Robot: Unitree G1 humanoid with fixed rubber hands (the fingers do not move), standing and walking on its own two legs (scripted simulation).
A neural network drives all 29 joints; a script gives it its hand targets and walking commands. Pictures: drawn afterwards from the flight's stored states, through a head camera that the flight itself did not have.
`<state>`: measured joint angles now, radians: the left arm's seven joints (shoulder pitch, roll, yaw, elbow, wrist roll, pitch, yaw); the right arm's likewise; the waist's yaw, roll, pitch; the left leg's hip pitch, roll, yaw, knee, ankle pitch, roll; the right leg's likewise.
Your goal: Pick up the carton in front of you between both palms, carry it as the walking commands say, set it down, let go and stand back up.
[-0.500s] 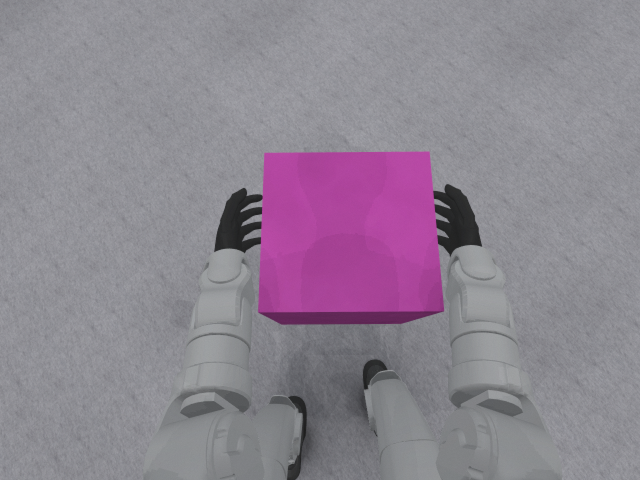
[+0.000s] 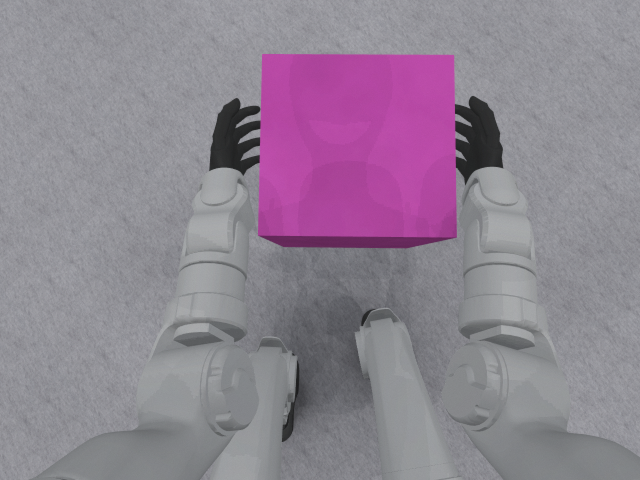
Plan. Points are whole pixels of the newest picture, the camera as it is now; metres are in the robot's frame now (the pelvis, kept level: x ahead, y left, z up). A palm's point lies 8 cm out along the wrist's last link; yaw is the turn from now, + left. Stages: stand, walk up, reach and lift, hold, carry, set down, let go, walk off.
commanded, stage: set down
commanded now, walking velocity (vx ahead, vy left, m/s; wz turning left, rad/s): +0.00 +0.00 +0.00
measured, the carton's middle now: (350, 172) +0.47 -0.09 -0.16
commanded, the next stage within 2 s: none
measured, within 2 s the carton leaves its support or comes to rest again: rests again in 1.50 s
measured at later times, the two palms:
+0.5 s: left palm (270, 169) +0.51 +0.03 -0.23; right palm (458, 181) +0.45 -0.26 -0.24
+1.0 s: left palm (288, 174) +0.54 +0.02 -0.36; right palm (444, 188) +0.47 -0.28 -0.36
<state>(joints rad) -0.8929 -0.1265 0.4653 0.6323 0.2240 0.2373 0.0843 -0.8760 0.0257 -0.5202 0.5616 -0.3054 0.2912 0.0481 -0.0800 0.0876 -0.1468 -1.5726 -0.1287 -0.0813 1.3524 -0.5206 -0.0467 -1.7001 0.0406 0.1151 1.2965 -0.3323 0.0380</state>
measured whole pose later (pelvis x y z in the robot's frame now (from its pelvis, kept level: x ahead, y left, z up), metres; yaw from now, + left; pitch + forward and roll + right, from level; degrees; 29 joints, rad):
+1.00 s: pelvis -0.03 +0.00 -0.19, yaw +4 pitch +43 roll +3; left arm -1.55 0.18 0.16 0.99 0.02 0.25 0.19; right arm -1.37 -0.21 -0.54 0.77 -0.15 0.29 0.01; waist -0.20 0.07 0.30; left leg -2.13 -0.24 -0.07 2.06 -0.69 -0.10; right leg -2.25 0.03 0.10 1.99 -0.48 0.06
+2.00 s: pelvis -0.04 +0.01 -0.22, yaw +4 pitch +38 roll -2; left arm -1.66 0.26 0.07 1.17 -0.01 0.18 0.08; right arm -1.46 -0.28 -0.61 0.98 -0.19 0.19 0.12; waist -0.20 0.09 0.43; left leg -2.19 -0.20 -0.05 2.20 -0.67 -0.05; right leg -2.26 -0.06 0.04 2.08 -0.48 0.05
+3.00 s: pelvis -0.03 -0.01 -0.11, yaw +2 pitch +46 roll +3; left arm -1.47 0.33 0.12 0.93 -0.02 0.32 0.11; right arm -1.29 -0.34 -0.42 0.83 0.06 0.26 -0.01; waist -0.20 0.06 0.10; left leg -1.95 -0.10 -0.04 1.76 -0.61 -0.05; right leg -2.07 0.01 0.04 1.68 -0.40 0.01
